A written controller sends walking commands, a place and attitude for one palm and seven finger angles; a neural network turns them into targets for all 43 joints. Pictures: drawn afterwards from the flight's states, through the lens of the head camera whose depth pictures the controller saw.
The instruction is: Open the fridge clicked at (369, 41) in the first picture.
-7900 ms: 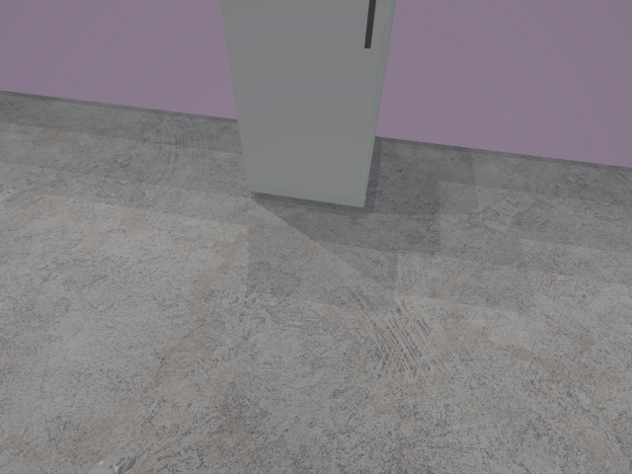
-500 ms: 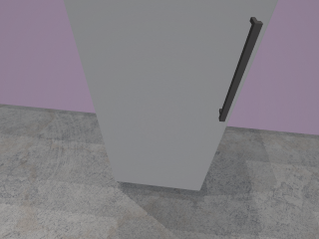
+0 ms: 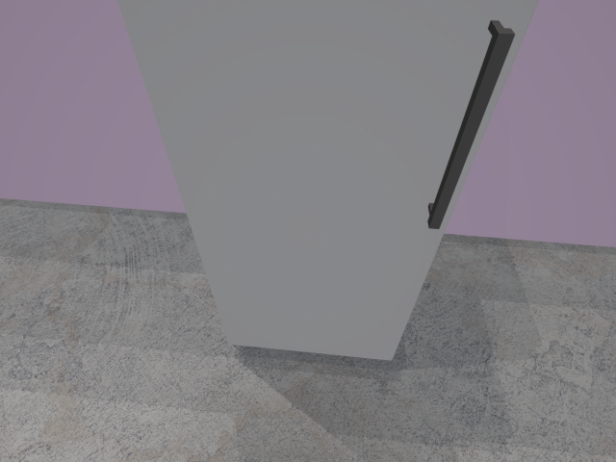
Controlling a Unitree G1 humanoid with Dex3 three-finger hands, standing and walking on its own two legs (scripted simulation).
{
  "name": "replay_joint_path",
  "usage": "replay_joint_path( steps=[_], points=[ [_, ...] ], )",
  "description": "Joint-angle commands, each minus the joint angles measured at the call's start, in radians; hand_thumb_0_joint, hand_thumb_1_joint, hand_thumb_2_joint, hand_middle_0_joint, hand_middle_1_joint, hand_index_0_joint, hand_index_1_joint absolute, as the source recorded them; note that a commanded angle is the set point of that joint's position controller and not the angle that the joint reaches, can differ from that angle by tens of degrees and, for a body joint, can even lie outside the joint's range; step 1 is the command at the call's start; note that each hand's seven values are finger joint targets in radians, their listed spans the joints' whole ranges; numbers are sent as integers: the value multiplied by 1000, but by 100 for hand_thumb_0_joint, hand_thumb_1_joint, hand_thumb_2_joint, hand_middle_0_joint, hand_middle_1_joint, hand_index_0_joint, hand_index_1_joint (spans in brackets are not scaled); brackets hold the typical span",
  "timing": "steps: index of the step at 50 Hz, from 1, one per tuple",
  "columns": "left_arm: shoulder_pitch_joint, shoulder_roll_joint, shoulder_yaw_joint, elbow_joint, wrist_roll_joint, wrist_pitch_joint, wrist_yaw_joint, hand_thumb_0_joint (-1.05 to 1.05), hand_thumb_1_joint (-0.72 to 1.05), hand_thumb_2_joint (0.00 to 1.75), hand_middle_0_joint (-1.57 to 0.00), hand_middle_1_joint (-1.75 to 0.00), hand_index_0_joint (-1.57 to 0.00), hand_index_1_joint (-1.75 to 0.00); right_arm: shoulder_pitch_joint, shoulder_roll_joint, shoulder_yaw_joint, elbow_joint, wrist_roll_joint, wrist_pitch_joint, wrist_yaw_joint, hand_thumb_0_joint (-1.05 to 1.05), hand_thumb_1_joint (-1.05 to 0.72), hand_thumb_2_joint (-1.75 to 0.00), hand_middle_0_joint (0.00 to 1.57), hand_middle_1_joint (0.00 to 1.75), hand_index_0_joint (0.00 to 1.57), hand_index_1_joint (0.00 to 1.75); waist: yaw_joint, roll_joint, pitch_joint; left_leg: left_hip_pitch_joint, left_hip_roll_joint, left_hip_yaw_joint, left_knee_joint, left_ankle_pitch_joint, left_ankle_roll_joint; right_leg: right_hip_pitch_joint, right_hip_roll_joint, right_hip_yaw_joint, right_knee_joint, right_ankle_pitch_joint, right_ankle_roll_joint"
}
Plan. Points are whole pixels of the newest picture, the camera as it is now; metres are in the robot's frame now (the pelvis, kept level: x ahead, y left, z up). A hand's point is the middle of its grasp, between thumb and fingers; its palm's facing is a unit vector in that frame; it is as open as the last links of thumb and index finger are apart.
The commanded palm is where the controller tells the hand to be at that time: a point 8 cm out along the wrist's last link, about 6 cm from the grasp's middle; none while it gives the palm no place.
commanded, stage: look again from close up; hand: right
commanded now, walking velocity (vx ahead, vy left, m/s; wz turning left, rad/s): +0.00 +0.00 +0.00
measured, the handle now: (459, 142) +0.54 -0.20 +0.16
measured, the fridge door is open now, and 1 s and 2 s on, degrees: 0 0 0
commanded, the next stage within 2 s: raise the hand to about handle height in 1.00 s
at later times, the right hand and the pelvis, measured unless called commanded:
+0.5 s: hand out of the picture +0.00 -0.16 -0.18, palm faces +0.04 +0.99 -0.16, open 7.4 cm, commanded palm none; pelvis +0.01 +0.00 +0.00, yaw +0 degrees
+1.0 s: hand out of the picture +0.00 -0.15 -0.17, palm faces +0.05 +0.99 -0.15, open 7.4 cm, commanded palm none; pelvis +0.02 +0.01 +0.00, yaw +0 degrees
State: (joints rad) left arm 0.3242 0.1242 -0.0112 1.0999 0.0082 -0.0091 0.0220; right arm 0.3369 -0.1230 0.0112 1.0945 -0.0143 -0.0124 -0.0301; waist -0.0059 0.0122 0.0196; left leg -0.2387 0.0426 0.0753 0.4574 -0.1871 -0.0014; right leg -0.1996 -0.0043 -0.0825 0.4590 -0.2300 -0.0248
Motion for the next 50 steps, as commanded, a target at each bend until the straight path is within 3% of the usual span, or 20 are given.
replay_joint_path(
  steps=[1,20,50],
  points=[
    [65,88,20,-20,1,-18,3,0,90,90,-20,-30,-20,-30,61,-95,-17,-31,-1,-14,-10,0,-90,-90,20,30,20,30,5,-7,78,6,77,-108,-107,-65,31,-88,-90,104,-129,-50,3],
    [60,80,20,-2,1,-20,6,0,90,90,-20,-30,-20,-30,57,-85,-20,-29,-1,-13,-12,0,-90,-90,20,30,20,30,1,-6,63,40,71,-96,-94,16,29,-56,-102,105,-141,17,2],
    [66,68,18,12,1,-20,9,0,90,90,-20,-30,-20,-30,70,-77,-23,-22,-1,-17,-12,0,-90,-90,20,30,20,30,0,3,68,45,73,-96,-113,26,33,-29,-97,92,-136,45,6]
  ],
)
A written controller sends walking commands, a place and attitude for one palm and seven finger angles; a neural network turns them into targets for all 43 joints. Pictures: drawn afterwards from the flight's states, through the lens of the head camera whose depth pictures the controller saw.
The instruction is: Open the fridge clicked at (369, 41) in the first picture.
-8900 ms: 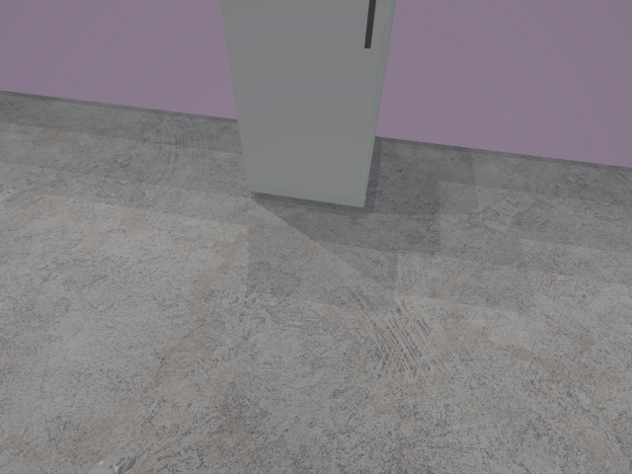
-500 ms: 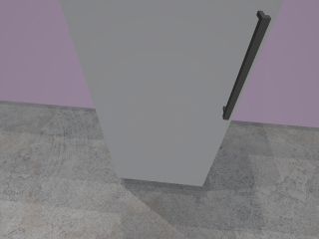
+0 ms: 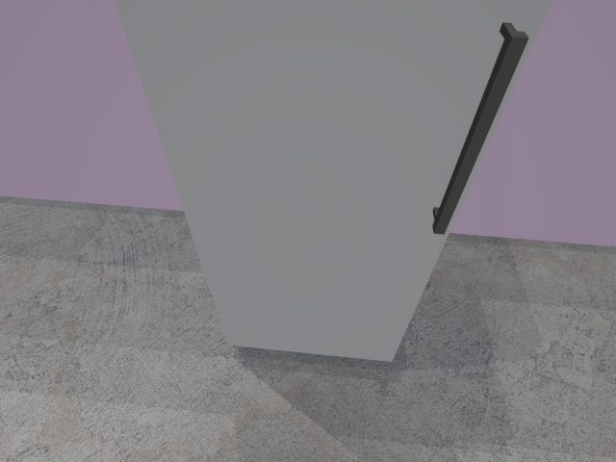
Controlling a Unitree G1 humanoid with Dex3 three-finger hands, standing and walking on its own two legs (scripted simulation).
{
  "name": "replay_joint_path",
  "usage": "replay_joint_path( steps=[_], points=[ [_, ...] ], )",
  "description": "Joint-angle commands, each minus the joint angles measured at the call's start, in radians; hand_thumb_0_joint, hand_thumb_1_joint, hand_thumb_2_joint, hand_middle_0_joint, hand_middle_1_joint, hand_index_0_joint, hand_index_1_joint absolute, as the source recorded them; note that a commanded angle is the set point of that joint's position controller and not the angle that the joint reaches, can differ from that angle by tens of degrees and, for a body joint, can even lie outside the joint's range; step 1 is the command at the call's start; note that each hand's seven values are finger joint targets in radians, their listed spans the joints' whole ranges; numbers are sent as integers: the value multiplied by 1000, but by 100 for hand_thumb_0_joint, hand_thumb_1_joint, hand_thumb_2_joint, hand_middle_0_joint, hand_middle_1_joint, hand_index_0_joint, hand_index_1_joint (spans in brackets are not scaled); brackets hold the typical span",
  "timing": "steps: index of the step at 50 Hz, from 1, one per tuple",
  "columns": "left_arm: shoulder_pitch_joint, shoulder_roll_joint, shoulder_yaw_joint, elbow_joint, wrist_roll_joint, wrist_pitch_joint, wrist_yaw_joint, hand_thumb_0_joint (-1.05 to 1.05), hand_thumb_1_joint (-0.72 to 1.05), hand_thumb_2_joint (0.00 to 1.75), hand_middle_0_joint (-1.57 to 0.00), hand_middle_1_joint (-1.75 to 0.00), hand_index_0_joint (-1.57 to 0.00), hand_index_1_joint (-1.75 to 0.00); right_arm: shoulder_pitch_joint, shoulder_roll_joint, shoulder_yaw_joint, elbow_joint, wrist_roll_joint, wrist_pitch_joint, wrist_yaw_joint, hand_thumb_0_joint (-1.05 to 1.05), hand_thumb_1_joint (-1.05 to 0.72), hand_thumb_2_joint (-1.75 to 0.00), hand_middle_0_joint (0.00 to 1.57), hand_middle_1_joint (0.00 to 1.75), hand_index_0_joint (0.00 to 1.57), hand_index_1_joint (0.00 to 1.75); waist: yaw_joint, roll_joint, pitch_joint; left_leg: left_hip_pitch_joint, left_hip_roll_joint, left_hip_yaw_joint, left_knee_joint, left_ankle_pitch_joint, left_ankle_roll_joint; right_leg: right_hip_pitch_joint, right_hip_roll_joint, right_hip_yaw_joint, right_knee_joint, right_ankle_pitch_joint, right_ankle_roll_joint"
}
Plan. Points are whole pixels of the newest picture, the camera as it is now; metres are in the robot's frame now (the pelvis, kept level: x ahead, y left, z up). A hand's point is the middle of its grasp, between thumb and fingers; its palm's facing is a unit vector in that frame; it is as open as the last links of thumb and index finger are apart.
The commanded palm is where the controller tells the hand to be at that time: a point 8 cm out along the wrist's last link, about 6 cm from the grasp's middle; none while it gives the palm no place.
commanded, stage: raise the hand to about handle height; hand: right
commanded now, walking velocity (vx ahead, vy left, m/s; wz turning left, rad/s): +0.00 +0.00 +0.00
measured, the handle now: (466, 147) +0.52 -0.21 +0.15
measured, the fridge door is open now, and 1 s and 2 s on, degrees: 0 0 0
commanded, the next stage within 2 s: none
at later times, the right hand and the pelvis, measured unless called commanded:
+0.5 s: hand (439, 422) +0.19 -0.15 -0.02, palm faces +0.05 +1.00 +0.02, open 8.4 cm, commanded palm +0.13 -0.23 -0.02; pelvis -0.01 +0.02 -0.06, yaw +0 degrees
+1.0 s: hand (515, 389) +0.21 -0.22 +0.04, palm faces +0.17 +0.98 -0.07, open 11.5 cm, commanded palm +0.18 -0.26 +0.05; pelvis +0.00 +0.02 -0.04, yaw -2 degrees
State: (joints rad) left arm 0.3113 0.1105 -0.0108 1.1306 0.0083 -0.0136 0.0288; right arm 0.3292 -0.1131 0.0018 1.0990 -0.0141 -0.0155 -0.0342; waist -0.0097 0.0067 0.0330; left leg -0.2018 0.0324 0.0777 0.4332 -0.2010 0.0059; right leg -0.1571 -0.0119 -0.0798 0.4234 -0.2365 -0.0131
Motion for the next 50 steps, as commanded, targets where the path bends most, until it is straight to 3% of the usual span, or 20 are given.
replay_joint_path(
  steps=[1,4,5,6,7,8,10,14,17,19,21,24,27,30,33,36,39,42,45,50],
  points=[
    [76,81,18,-19,2,-16,2,0,90,90,-20,-30,-20,-30,77,-85,-13,-27,-1,-14,-8,0,-90,-90,20,30,20,30,3,-1,63,2,85,-100,-91,40,26,-74,-88,86,-99,51,-5],
    [80,82,17,-17,3,-16,3,0,90,90,-20,-30,-20,-30,78,-85,-14,-25,0,-14,-7,0,-90,-90,20,30,20,30,4,-1,60,3,83,-100,-88,35,26,-73,-88,89,-102,47,-5],
    [4,201,33,-123,9,-13,-11,0,90,90,-20,-30,-20,-30,18,-260,-6,-88,-13,-25,-4,0,-90,-90,20,30,20,30,36,22,135,-61,48,-92,-34,53,29,-75,-53,120,-80,135,1],
    [-63,297,5,-472,-56,-176,34,0,90,90,-20,-30,-20,-30,-740,-338,-87,-1535,197,-201,-18,0,-88,-89,20,32,20,32,143,-156,-364,-12,-39,-65,-22,50,12,95,3,27,-44,116,-33],
    [-65,255,-4,-460,-53,-272,61,0,90,90,-20,-30,-20,-30,-345,-319,-75,-1406,146,-121,-72,0,-85,-88,20,33,20,33,41,-270,-395,14,-25,-34,60,-32,38,146,-8,29,-88,81,-8],
    [-109,249,-10,-358,-43,-293,55,0,90,90,-20,-30,-20,-30,-153,-147,-16,-1041,131,-50,-99,0,-83,-87,21,34,21,34,34,-166,-158,-69,-20,-18,58,-68,38,-32,-23,30,-103,-33,7],
    [-107,238,3,-425,-85,-317,59,0,90,90,-20,-30,-20,-30,28,40,112,-1072,176,57,-96,0,-78,-85,21,37,21,37,63,23,59,-132,-23,14,22,-126,26,-188,-15,89,-78,-154,-15],
    [-72,268,56,-506,-29,-421,41,0,90,90,-20,-30,-20,-30,55,-83,0,-1203,154,-113,-69,0,-69,-81,22,43,22,43,57,197,-31,-244,-7,-3,81,-266,3,-257,20,107,112,-137,-23],
    [-119,251,91,-561,-13,-423,-15,0,90,90,-20,-30,-20,-30,330,-62,-100,-1035,215,-278,48,0,-62,-78,22,48,22,48,-38,266,-56,-292,7,-28,199,-262,12,-419,18,89,258,-98,8],
    [-140,253,106,-589,-8,-401,-49,0,90,90,-20,-30,-20,-30,392,-86,-182,-1011,267,-424,161,0,-57,-76,22,51,22,51,-65,228,-115,-291,11,-48,325,-117,22,-524,27,72,371,-52,22],
    [-170,259,120,-640,-5,-376,-78,0,90,90,-20,-30,-20,-30,430,-172,-274,-1062,258,-521,242,0,-53,-74,23,54,23,54,-112,21,-203,-265,14,-70,441,40,44,-557,42,42,440,16,28],
    [-229,257,110,-747,-11,-333,-79,0,90,90,-20,-30,-20,-30,305,-241,-264,-1306,219,-450,227,0,-46,-71,23,58,23,58,-93,-178,-259,-290,-3,-59,455,33,44,-515,52,12,441,15,5],
    [-170,245,104,-761,-16,-312,-52,0,90,90,-20,-30,-20,-30,166,-245,-288,-1494,246,-435,182,0,-39,-68,24,63,24,63,-19,-93,-309,-326,-20,-75,432,-27,18,-491,27,57,480,-3,-11],
    [-146,246,80,-720,-19,-343,-16,0,90,90,-20,-30,-20,-30,-56,-212,-214,-1671,297,-529,191,0,-32,-65,24,68,24,68,70,-68,-289,-412,-32,-91,418,-67,7,-473,14,97,544,-27,-16],
    [-121,270,70,-652,-31,-383,11,0,90,90,-20,-30,-20,-30,-89,-216,-180,-1540,322,-559,271,0,-25,-62,25,72,25,72,100,-7,-225,-455,-34,-114,389,-159,3,-511,-2,122,568,-98,-12],
    [-126,286,55,-644,-54,-387,35,0,90,90,-20,-30,-20,-30,-79,-278,-204,-1411,320,-444,356,0,-18,-59,25,76,25,76,85,-22,-198,-428,-17,-140,325,-294,1,-528,0,115,528,-173,-10],
    [-154,283,48,-676,-64,-359,61,0,90,90,-20,-30,-20,-30,4,-362,-327,-1328,325,-245,384,0,-11,-56,26,81,26,81,16,41,-272,-284,8,-158,258,-299,-15,-490,14,107,454,-137,-10],
    [-190,252,38,-700,-63,-336,71,0,90,90,-20,-30,-20,-30,71,-387,-448,-1364,372,-123,345,0,-4,-53,26,86,26,86,-56,-1,-351,-150,22,-147,254,-159,-19,-420,23,100,405,-32,2],
    [-196,234,34,-686,-55,-350,72,0,90,90,-20,-30,-20,-30,55,-369,-503,-1436,411,-146,265,0,3,-50,27,90,27,90,-62,32,-325,-112,12,-111,255,-35,-18,-395,15,113,368,32,12],
    [-144,267,41,-650,-45,-388,48,0,90,90,-20,-30,-20,-30,-32,-301,-369,-1454,365,-272,239,0,15,-45,27,98,27,98,-1,-25,-190,-203,-20,-58,257,-19,-7,-336,7,108,314,36,10]
  ],
)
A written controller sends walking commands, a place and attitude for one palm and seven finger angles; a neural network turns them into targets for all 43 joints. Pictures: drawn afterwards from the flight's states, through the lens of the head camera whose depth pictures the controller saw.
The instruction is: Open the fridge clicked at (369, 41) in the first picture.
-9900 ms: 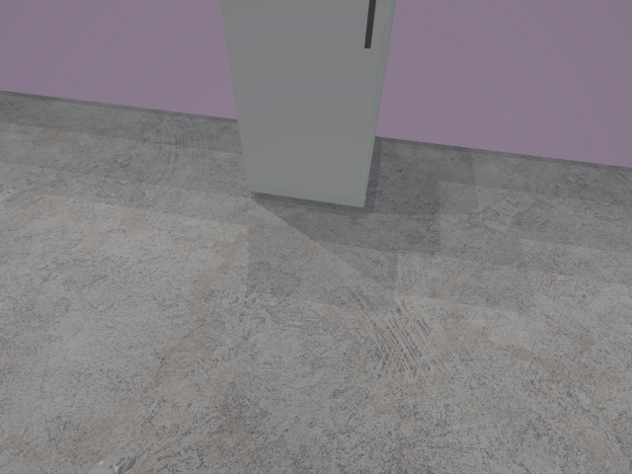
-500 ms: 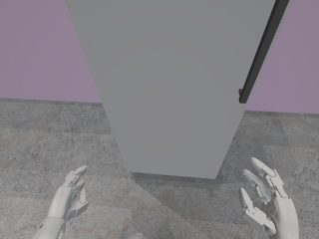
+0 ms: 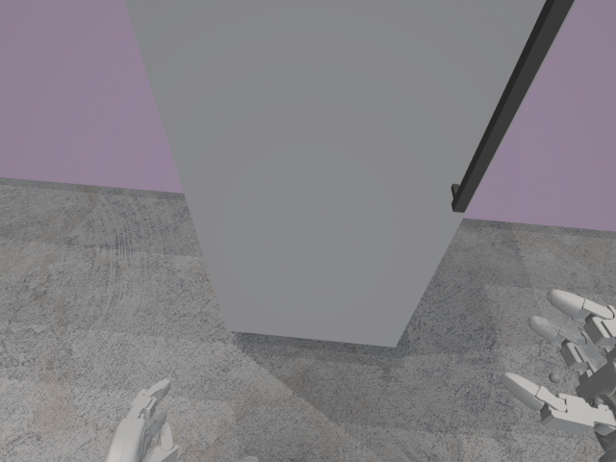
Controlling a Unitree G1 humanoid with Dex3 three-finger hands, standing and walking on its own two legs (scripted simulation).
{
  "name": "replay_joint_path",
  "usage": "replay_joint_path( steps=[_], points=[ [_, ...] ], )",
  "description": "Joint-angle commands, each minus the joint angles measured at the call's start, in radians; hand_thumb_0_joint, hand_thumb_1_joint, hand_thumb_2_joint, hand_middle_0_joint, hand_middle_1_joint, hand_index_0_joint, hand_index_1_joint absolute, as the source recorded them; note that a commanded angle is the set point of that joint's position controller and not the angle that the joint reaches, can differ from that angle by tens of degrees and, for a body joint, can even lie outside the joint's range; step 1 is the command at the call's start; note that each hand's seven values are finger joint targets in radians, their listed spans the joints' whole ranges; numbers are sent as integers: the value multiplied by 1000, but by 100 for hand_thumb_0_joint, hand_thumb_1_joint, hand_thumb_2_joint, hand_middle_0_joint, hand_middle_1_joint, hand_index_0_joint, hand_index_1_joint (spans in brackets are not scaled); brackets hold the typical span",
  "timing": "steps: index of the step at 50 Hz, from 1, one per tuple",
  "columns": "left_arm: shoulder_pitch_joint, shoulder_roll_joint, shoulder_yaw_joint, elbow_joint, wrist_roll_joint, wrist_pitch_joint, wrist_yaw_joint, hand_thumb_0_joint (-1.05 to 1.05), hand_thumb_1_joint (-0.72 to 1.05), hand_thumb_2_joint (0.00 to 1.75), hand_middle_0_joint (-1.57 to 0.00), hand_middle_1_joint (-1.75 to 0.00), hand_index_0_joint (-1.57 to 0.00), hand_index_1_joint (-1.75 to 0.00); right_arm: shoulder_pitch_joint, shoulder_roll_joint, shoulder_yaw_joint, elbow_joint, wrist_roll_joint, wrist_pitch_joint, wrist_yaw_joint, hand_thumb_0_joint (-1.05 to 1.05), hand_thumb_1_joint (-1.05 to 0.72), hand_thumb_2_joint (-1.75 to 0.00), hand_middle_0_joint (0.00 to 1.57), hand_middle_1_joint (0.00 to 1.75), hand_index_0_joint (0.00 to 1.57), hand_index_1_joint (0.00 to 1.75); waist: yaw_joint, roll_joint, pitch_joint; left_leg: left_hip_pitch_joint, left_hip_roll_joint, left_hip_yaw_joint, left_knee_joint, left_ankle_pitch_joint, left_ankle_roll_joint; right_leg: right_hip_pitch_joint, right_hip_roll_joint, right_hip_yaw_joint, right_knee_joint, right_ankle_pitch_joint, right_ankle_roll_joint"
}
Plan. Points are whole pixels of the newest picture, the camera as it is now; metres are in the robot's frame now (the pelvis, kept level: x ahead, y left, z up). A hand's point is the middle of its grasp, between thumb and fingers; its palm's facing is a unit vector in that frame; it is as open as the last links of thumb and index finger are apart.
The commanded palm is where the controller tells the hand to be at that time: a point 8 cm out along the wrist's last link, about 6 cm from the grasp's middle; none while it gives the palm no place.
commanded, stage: raise the hand to about handle height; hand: right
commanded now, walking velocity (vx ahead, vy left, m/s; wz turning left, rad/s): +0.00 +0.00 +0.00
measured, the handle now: (496, 115) +0.53 -0.21 +0.20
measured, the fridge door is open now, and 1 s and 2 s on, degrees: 0 0 0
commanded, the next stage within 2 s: move the hooked fingers beside the handle in 1.20 s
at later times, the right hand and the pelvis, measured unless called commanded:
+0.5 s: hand out of the picture +0.26 -0.28 +0.16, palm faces +0.12 +0.99 -0.06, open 13.8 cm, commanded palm +0.23 -0.33 +0.17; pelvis +0.01 -0.02 +0.03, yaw -1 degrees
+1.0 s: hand out of the picture +0.28 -0.28 +0.19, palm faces +0.13 +0.99 -0.03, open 14.0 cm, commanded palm +0.25 -0.33 +0.20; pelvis +0.01 -0.01 +0.04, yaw +0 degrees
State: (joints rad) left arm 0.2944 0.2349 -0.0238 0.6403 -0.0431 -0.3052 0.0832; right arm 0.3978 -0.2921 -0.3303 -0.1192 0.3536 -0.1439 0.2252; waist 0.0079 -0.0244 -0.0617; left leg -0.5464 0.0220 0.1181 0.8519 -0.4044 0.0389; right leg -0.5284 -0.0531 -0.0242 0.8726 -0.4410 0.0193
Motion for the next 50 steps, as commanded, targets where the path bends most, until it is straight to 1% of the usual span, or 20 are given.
replay_joint_path(
  steps=[1,4,7,10,12,14,19,21,23,26,28,30,35,38,39,41,44,45,48,50],
  points=[
    [-117,152,56,-150,4,-101,-7,0,90,90,-20,-30,-20,-30,-103,-133,-25,-203,-14,-145,-10,0,17,-44,28,99,28,99,-11,-5,-77,129,-9,-99,-169,169,-39,40,47,53,-144,226,-23],
    [-113,173,58,-151,-8,-106,1,0,90,90,-20,-30,-20,-30,-130,-164,-15,-174,-24,-121,37,0,24,-41,28,103,28,103,-8,-13,-64,136,-11,-93,-203,101,-38,65,49,51,-180,173,-27],
    [-122,179,59,-154,-13,-104,17,0,90,90,-20,-30,-20,-30,-186,-232,-80,-191,-13,-85,48,0,31,-38,29,108,29,108,-26,-24,-107,192,-8,-91,-227,121,-37,115,52,48,-209,194,-31],
    [-133,174,52,-147,-6,-100,27,0,90,90,-20,-30,-20,-30,-257,-282,-151,-234,0,-76,25,0,38,-35,29,112,29,112,-50,-45,-153,263,-17,-66,-226,211,-29,169,53,53,-242,270,-28],
    [-134,164,46,-146,-7,-97,26,0,90,90,-20,-30,-20,-30,-286,-270,-156,-229,5,-69,14,0,43,-33,29,115,29,115,-52,-56,-158,280,-22,-54,-230,269,-30,202,52,54,-264,317,-23],
    [-141,164,40,-134,-11,-91,25,0,90,90,-20,-30,-20,-30,-323,-256,-144,-189,11,-52,20,0,48,-31,30,118,30,118,-47,-66,-122,287,-27,-46,-248,296,-28,220,52,52,-283,334,-18],
    [-154,172,26,-131,-24,-67,33,0,90,90,-20,-30,-20,-30,-398,-261,-101,-50,8,74,91,0,50,-30,30,120,30,120,-44,-45,-37,307,-27,-52,-307,309,-31,237,49,42,-328,320,-24],
    [-165,175,21,-134,-30,-54,41,0,90,90,-20,-30,-20,-30,-456,-279,-104,-25,8,126,117,0,50,-30,30,120,30,120,-43,-12,-33,323,-25,-58,-329,311,-33,250,48,42,-341,315,-29],
    [-179,172,18,-144,-29,-44,48,0,90,90,-20,-30,-20,-30,-544,-313,-127,-61,6,153,125,0,50,-30,30,120,30,120,-46,-24,-74,349,-28,-54,-339,322,-31,290,47,48,-359,337,-31],
    [-193,165,8,-141,-23,-35,52,0,90,90,-20,-30,-20,-30,-660,-369,-175,-89,5,156,111,0,50,-30,30,120,30,120,-49,-42,-110,380,-28,-55,-357,338,-26,328,47,54,-377,364,-30],
    [-189,161,5,-136,-22,-31,53,0,90,90,-20,-30,-20,-30,-683,-377,-188,-69,4,145,107,0,50,-30,30,120,30,120,-49,-27,-105,386,-33,-48,-369,346,-24,347,46,57,-392,376,-29],
    [-196,165,6,-131,-21,-26,52,0,90,90,-20,-30,-20,-30,-708,-405,-206,-55,-3,144,106,0,50,-30,30,120,30,120,-54,-57,-123,411,-32,-54,-376,367,-19,362,48,47,-394,396,-30],
    [-205,167,1,-133,-33,0,52,0,90,90,-20,-30,-20,-30,-742,-409,-184,51,-12,222,136,0,50,-30,30,120,30,120,-55,-77,-87,427,-27,-55,-408,364,-16,357,48,43,-427,384,-30],
    [-202,165,3,-150,-44,16,45,0,90,90,-20,-30,-20,-30,-685,-354,-133,100,-8,278,158,0,50,-30,30,120,30,120,-54,-43,-51,410,-28,-50,-416,343,-20,341,47,45,-441,359,-27],
    [-205,169,6,-155,-44,19,42,0,90,90,-20,-30,-20,-30,-675,-357,-139,98,-3,287,162,0,50,-30,30,120,30,120,-56,-37,-61,416,-26,-53,-416,353,-19,342,48,47,-439,365,-28],
    [-206,173,14,-164,-44,25,37,0,90,90,-20,-30,-20,-30,-674,-385,-172,67,2,287,159,0,50,-30,30,120,30,120,-62,-2,-109,437,-22,-58,-410,379,-21,353,46,42,-429,388,-31],
    [-212,170,17,-176,-35,23,37,0,90,90,-20,-30,-20,-30,-728,-426,-222,-27,5,247,133,0,50,-30,30,120,30,120,-68,-17,-154,451,-26,-60,-406,389,-19,380,48,41,-431,408,-32],
    [-217,170,17,-170,-30,20,36,0,90,90,-20,-30,-20,-30,-743,-454,-245,-61,2,225,115,0,50,-30,30,120,30,120,-68,-30,-157,459,-25,-66,-404,395,-17,383,46,35,-423,418,-32],
    [-204,161,13,-158,-28,15,37,0,90,90,-20,-30,-20,-30,-734,-412,-226,-45,-10,184,85,0,50,-30,30,120,30,120,-60,-57,-116,437,-31,-61,-417,358,-18,379,46,32,-442,389,-29],
    [-206,167,17,-148,-27,14,39,0,90,90,-20,-30,-20,-30,-734,-421,-226,-40,-21,178,76,0,50,-30,30,120,30,120,-57,-70,-100,435,-27,-73,-424,342,-16,374,46,22,-437,368,-32]
  ],
)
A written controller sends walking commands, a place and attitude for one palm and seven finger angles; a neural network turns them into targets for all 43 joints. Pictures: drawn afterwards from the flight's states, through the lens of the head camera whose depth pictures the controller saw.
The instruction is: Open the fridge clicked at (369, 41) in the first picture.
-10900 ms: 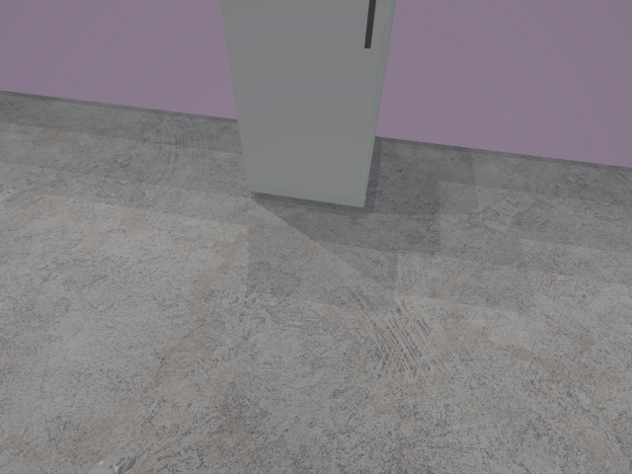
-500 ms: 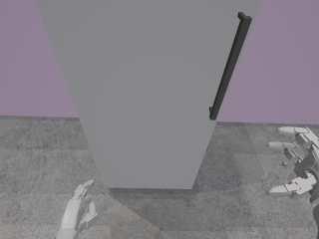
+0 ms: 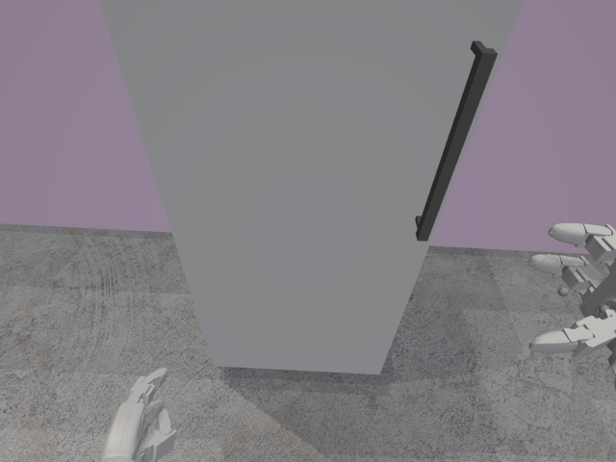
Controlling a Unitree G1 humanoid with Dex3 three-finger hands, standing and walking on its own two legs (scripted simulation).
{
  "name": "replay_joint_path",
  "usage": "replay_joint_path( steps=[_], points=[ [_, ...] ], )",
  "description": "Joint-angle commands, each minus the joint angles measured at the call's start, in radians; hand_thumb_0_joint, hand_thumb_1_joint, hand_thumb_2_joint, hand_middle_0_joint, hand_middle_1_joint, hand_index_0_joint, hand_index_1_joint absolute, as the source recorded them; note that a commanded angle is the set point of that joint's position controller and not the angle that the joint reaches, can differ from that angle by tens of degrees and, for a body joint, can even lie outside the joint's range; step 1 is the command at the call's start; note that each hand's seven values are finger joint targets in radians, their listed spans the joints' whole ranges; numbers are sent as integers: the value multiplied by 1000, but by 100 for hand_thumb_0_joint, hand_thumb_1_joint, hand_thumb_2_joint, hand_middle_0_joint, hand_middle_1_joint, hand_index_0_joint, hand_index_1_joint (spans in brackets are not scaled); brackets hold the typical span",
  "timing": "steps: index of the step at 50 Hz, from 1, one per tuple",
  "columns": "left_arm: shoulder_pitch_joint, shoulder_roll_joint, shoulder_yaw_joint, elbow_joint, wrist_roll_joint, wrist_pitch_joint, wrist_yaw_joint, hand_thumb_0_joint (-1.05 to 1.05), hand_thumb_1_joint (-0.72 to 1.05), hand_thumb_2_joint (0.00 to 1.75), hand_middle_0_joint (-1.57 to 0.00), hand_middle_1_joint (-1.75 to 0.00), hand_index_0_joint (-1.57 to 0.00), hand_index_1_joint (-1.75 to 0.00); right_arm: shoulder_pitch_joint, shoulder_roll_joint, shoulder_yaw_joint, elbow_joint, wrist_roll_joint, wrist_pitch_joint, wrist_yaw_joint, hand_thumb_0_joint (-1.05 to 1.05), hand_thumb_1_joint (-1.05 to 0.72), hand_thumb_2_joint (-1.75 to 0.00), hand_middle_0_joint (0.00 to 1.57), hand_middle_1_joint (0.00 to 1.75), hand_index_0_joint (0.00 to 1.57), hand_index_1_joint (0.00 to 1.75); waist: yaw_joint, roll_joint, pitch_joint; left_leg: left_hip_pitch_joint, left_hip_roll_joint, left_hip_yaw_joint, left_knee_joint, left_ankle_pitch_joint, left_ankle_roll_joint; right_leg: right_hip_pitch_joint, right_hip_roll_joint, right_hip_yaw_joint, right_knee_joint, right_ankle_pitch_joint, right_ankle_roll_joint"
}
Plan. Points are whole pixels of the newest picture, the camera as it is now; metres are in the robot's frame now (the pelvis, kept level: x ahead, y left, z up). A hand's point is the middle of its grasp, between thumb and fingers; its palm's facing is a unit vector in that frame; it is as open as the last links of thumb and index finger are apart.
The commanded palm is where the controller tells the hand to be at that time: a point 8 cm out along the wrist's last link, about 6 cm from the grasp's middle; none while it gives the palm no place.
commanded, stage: raise the hand to about handle height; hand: right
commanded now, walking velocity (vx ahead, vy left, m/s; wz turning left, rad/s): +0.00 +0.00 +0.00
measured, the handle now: (445, 156) +0.52 -0.20 +0.16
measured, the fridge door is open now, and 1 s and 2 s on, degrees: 0 0 0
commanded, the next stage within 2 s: move the hooked fingers beside the handle in 0.20 s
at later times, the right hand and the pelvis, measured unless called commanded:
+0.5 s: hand (561, 288) +0.28 -0.27 +0.15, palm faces +0.17 +0.98 -0.03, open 14.0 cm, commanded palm +0.26 -0.32 +0.15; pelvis -0.02 +0.01 +0.00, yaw -1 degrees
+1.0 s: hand (533, 244) +0.35 -0.27 +0.15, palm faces +0.12 +0.99 -0.01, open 14.0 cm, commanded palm +0.32 -0.32 +0.15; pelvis +0.00 -0.01 +0.00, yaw +0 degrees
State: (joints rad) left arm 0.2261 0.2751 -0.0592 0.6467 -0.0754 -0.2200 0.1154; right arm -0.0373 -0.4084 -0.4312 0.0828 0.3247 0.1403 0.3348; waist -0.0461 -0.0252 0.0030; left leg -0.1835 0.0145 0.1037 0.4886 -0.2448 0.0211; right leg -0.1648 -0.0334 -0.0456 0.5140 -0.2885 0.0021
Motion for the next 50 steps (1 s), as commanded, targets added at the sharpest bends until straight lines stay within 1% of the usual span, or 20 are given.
replay_joint_path(
  steps=[1,2,4,5,11,12,15,17,19,23,26,29,31,36,38,41,46,47,48,50],
  points=[
    [-139,123,50,-153,3,-69,8,0,90,90,-20,-30,-20,-30,-298,-287,-103,-224,3,-96,-29,0,50,-30,30,120,30,120,-2,-98,-153,66,-17,-58,-65,164,1,5,28,44,-89,197,-13],
    [-142,120,48,-154,-1,-68,10,0,90,90,-20,-30,-20,-30,-291,-264,-80,-204,0,-84,-25,0,50,-30,30,120,30,120,3,-103,-117,51,-18,-57,-73,145,1,-4,29,43,-94,176,-12],
    [-143,123,48,-154,-6,-66,13,0,90,90,-20,-30,-20,-30,-293,-253,-57,-191,-3,-62,-13,0,50,-30,30,120,30,120,7,-107,-102,45,-18,-57,-82,110,0,-11,29,46,-103,143,-11],
    [-147,128,50,-153,-6,-65,15,0,90,90,-20,-30,-20,-30,-281,-259,-57,-175,-1,-50,-9,0,50,-30,30,120,30,120,9,-68,-87,40,-13,-71,-89,100,-2,-21,26,40,-89,132,-15],
    [-154,126,50,-162,-3,-67,19,0,90,90,-20,-30,-20,-30,-301,-305,-115,-196,23,-51,-1,0,50,-30,30,120,30,120,-2,-1,-162,68,-7,-80,-89,82,-10,-17,29,46,-85,132,-19],
    [-156,120,48,-161,-4,-68,18,0,90,90,-20,-30,-20,-30,-289,-283,-107,-185,28,-57,-2,0,50,-30,30,120,30,120,0,5,-145,63,-8,-80,-91,84,-9,-19,30,46,-84,134,-19],
    [-155,126,51,-153,-4,-72,15,0,90,90,-20,-30,-20,-30,-287,-283,-106,-179,30,-73,-7,0,50,-30,30,120,30,120,2,-4,-133,55,-2,-99,-91,75,-9,-29,28,39,-66,125,-17],
    [-150,128,48,-138,-5,-66,18,0,90,90,-20,-30,-20,-30,-351,-310,-112,-117,17,-63,-13,0,50,-30,30,120,30,120,14,-32,-88,23,6,-115,-107,13,-10,-56,28,39,-68,82,-15],
    [-148,129,48,-130,-10,-64,23,0,90,90,-20,-30,-20,-30,-442,-287,-62,-85,1,-64,-12,0,50,-30,30,120,30,120,38,-16,-64,-12,4,-110,-120,-47,-15,-60,30,42,-72,42,-15],
    [-150,132,48,-128,-10,-71,30,0,90,90,-20,-30,-20,-30,-561,-289,-22,-65,-14,-86,-11,0,50,-30,30,120,30,120,49,-48,-105,-15,8,-122,-119,-74,-10,-46,32,48,-66,24,-16],
    [-134,138,52,-112,-9,-70,33,0,90,90,-20,-30,-20,-30,-628,-316,-26,1,-21,-107,-9,0,50,-30,30,120,30,120,54,-24,-142,-7,11,-125,-114,-80,-10,-55,29,53,-58,22,-16],
    [-119,140,54,-114,-7,-72,31,0,90,90,-20,-30,-20,-30,-633,-322,-36,47,-26,-123,-5,0,50,-30,30,120,30,120,42,-20,-198,24,3,-102,-86,0,-6,-43,33,57,-64,66,-18],
    [-111,141,58,-124,-5,-69,23,0,90,90,-20,-30,-20,-30,-570,-351,-73,60,-25,-119,-4,0,50,-30,30,120,30,120,19,-32,-255,64,7,-102,-58,87,-2,-43,32,53,-52,124,-20],
    [-81,148,63,-134,-6,-45,10,0,90,90,-20,-30,-20,-30,-540,-368,-98,145,-33,-79,-7,0,50,-30,30,120,30,120,16,0,-216,56,5,-86,-34,166,-1,-86,28,45,-50,162,-18],
    [-78,145,68,-149,-7,-39,5,0,90,90,-20,-30,-20,-30,-524,-346,-88,125,-33,-72,-11,0,50,-30,30,120,30,120,14,-24,-217,49,1,-86,-28,189,1,-79,29,41,-46,178,-17],
    [-60,154,76,-146,-4,-31,3,0,90,90,-20,-30,-20,-30,-583,-377,-110,90,-33,-94,-20,0,50,-30,30,120,30,120,29,-4,-235,47,-4,-88,-20,232,1,-66,23,41,-34,212,-19],
    [-44,144,77,-135,-4,-32,8,0,90,90,-20,-30,-20,-30,-695,-308,-22,15,-44,-144,-24,0,50,-30,30,120,30,120,57,-107,-260,10,-21,-73,-22,239,5,5,19,49,-38,255,-10],
    [-40,144,75,-128,-5,-32,10,0,90,90,-20,-30,-20,-30,-695,-285,0,45,-44,-140,-23,0,50,-30,30,120,30,120,64,-102,-226,-10,-22,-70,-27,227,5,1,18,51,-40,244,-10],
    [-28,151,78,-119,-4,-29,11,0,90,90,-20,-30,-20,-30,-700,-309,-20,73,-45,-137,-25,0,50,-30,30,120,30,120,66,-77,-230,-14,-23,-69,-30,213,4,-6,19,54,-41,226,-12],
    [-23,157,80,-109,-6,-24,13,0,90,90,-20,-30,-20,-30,-704,-303,-7,112,-49,-132,-23,0,50,-30,30,120,30,120,68,-38,-222,-12,-24,-62,-30,206,6,-16,17,56,-44,222,-12]
  ],
)
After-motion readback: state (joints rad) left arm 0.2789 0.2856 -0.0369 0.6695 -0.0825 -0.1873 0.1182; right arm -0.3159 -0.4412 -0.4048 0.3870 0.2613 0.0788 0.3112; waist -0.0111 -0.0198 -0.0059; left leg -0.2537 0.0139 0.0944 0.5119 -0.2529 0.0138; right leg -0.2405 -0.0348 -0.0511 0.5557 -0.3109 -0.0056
